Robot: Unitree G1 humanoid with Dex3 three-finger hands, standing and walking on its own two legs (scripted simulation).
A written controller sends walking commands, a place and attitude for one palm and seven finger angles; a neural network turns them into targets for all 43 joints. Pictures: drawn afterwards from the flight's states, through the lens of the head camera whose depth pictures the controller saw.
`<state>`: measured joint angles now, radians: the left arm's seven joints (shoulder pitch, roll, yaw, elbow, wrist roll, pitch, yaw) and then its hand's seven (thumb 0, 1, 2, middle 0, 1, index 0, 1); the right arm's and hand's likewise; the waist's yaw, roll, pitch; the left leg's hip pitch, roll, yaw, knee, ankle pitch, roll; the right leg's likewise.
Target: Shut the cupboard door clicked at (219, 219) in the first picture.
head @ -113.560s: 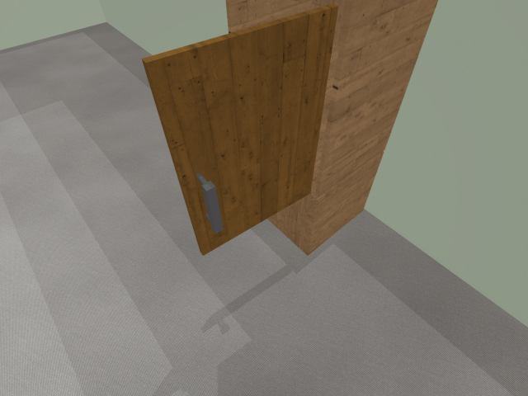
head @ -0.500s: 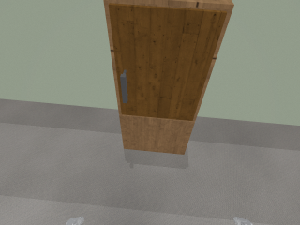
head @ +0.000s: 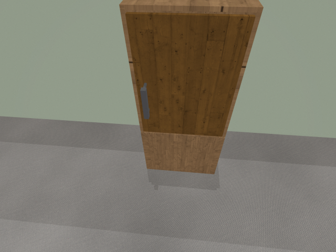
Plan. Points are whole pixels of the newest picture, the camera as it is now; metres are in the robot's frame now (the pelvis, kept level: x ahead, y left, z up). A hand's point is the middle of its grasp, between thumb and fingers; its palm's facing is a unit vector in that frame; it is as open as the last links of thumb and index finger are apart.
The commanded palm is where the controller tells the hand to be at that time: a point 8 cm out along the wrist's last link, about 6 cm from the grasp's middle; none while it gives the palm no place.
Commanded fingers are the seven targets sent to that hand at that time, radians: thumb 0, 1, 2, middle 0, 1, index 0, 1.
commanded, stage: let the arm hang, fingers relaxed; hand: left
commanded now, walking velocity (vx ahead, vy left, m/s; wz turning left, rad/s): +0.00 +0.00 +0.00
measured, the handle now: (146, 101) +0.74 +0.14 -0.11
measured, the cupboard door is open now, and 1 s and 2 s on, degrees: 0 0 0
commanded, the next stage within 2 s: look to check the result in 0.34 s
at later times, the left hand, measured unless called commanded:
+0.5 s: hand out of the picture -0.01 +0.15 -0.18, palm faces +0.03 -0.99 -0.15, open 7.3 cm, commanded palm none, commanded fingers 0.00 0.90 0.90 -0.20 -0.30 -0.20 -0.30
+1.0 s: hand out of the picture +0.01 +0.15 -0.18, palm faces +0.04 -0.98 -0.19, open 7.3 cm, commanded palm none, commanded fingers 0.00 0.90 0.90 -0.20 -0.30 -0.20 -0.30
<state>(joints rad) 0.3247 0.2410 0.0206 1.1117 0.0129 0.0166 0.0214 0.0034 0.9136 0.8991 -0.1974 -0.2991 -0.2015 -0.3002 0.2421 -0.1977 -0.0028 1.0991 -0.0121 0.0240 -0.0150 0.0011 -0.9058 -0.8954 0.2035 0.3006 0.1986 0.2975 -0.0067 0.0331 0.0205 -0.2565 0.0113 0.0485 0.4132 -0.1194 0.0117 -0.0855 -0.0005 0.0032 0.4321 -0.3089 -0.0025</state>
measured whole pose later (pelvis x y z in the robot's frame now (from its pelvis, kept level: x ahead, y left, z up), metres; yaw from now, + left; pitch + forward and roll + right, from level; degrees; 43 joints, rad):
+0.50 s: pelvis +0.02 -0.01 +0.00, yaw +0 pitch -2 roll +0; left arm 0.32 0.13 0.01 1.14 0.01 0.00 0.03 0.00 0.91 0.90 -0.20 -0.30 -0.20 -0.30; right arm 0.28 -0.14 0.00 1.14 -0.01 0.01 -0.03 0.00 -0.91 -0.90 0.20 0.30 0.20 0.30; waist -0.01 -0.02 0.04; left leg -0.24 0.02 0.04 0.41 -0.14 0.00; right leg -0.06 0.01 0.00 0.39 -0.31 -0.02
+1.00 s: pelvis +0.03 -0.02 +0.00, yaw +0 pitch -2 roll +1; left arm 0.33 0.14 0.01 1.13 0.01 0.00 0.04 0.00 0.91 0.90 -0.20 -0.30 -0.20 -0.30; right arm 0.25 -0.16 0.00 1.13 -0.01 0.01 -0.03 0.00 -0.91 -0.90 0.20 0.30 0.20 0.30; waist 0.00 -0.01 0.03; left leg -0.22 0.02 0.04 0.41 -0.16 -0.01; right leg -0.02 0.01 0.00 0.38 -0.33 -0.02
